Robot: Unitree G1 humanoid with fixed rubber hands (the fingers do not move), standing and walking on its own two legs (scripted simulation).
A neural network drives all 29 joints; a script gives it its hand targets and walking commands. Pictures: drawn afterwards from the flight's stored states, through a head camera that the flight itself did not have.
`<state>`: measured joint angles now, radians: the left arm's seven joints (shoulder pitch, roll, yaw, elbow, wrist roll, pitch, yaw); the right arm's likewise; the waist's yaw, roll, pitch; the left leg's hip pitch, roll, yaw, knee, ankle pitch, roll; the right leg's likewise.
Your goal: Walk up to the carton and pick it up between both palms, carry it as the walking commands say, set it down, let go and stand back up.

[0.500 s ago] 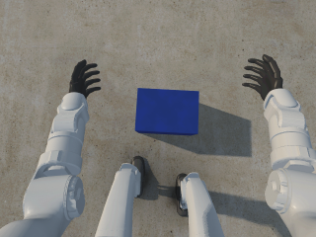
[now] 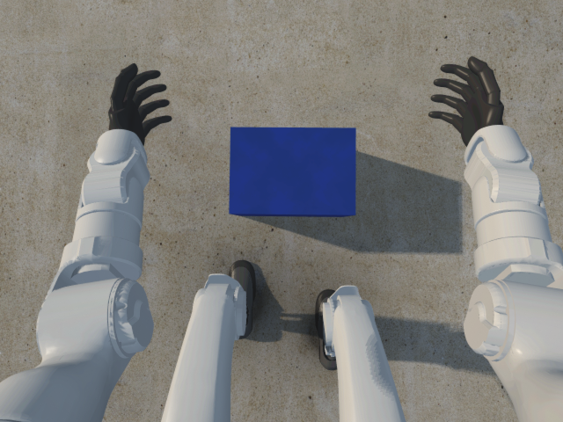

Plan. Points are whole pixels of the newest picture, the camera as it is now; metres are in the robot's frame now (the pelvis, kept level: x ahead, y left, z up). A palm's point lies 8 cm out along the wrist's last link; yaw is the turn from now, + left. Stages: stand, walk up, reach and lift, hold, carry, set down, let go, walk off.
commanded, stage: reach and lift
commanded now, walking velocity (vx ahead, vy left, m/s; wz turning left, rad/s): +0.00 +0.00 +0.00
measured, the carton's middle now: (291, 176) +0.47 +0.00 -0.51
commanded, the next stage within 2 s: none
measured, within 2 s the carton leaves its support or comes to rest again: neither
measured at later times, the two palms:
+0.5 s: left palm (170, 147) +0.48 +0.22 -0.27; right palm (425, 147) +0.49 -0.23 -0.26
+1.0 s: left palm (194, 162) +0.48 +0.21 -0.39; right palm (389, 167) +0.48 -0.21 -0.40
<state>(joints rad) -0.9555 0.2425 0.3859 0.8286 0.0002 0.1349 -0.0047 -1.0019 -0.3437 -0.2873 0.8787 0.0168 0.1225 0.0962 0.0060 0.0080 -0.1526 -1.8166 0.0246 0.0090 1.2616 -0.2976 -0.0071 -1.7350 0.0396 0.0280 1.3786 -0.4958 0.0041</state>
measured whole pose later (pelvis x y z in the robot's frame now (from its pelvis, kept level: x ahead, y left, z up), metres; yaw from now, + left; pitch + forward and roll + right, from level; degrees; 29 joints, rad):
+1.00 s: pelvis -0.04 +0.00 -0.22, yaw -1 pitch +41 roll +0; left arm -1.33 0.39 0.17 1.11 -0.23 0.04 0.09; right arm -1.32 -0.41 -0.10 1.06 0.19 0.05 -0.03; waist 0.02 0.01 0.25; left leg -2.37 0.02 -0.01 2.07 -0.42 -0.02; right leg -2.26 0.05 0.01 2.21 -0.67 0.01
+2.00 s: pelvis -0.05 +0.01 -0.24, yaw -3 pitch +38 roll +1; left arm -1.50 0.38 0.03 1.33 -0.36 -0.06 0.14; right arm -1.47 -0.40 0.08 1.20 0.27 0.00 -0.09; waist 0.02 0.02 0.38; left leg -2.37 0.04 0.01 2.12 -0.42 0.00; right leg -2.28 0.01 0.01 2.25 -0.63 0.00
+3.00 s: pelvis -0.05 +0.01 -0.24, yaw -5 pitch +38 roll +1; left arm -1.38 0.34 0.13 1.18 -0.28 0.06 0.15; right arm -1.46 -0.38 0.01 1.17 0.20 0.14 -0.09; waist 0.05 0.00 0.25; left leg -2.38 0.02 -0.02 2.14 -0.43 -0.02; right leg -2.32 0.05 0.01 2.24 -0.59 0.00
